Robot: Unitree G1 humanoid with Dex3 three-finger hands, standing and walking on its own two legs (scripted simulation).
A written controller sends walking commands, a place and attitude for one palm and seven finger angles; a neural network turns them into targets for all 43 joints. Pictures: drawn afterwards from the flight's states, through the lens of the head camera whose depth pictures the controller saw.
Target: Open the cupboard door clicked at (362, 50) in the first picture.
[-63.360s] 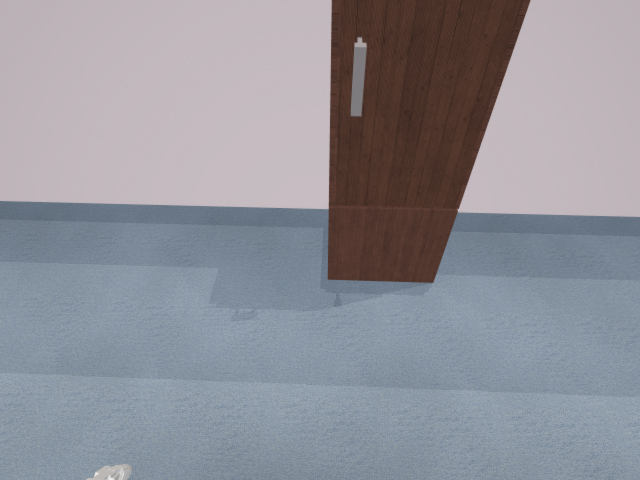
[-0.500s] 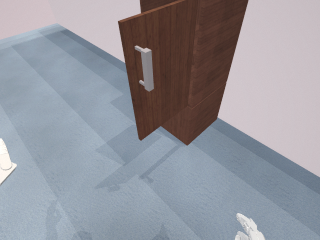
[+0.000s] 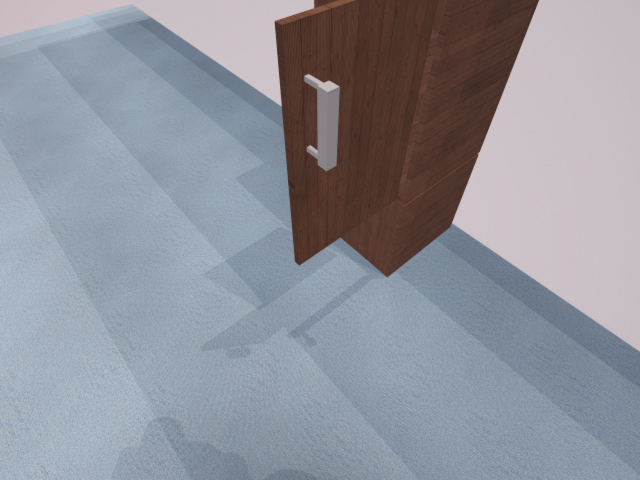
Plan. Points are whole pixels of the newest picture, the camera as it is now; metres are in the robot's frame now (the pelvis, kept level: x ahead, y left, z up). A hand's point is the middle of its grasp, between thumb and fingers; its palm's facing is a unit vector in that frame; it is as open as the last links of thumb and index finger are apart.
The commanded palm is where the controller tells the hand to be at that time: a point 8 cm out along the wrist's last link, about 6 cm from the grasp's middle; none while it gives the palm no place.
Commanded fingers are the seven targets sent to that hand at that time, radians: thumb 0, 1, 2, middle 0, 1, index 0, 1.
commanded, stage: let the arm hang, fingers relaxed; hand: left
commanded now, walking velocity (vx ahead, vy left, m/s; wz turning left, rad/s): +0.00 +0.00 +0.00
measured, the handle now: (319, 123) +0.67 +0.04 +0.08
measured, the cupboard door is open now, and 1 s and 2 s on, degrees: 90 90 90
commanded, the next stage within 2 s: look to check the result in 0.62 s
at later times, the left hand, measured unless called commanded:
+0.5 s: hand out of the picture +0.05 +0.22 -0.16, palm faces -0.01 -0.96 -0.27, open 7.4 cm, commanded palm none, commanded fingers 0.00 0.90 0.90 -0.20 -0.30 -0.20 -0.30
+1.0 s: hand out of the picture +0.09 +0.25 -0.15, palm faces -0.03 -0.94 -0.35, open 7.4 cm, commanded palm none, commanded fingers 0.00 0.90 0.90 -0.20 -0.30 -0.20 -0.30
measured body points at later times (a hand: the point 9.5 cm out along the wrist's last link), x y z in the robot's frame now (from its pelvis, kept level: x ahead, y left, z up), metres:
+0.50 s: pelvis +0.00 +0.02 +0.01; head +0.01 +0.00 +0.45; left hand +0.06 +0.27 -0.14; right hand +0.01 -0.23 -0.16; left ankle +0.02 +0.12 -0.74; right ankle +0.04 -0.09 -0.74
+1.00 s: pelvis +0.02 +0.01 +0.01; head +0.04 -0.01 +0.46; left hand +0.09 +0.30 -0.12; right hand +0.07 -0.27 -0.15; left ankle +0.02 +0.12 -0.74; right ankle +0.04 -0.09 -0.74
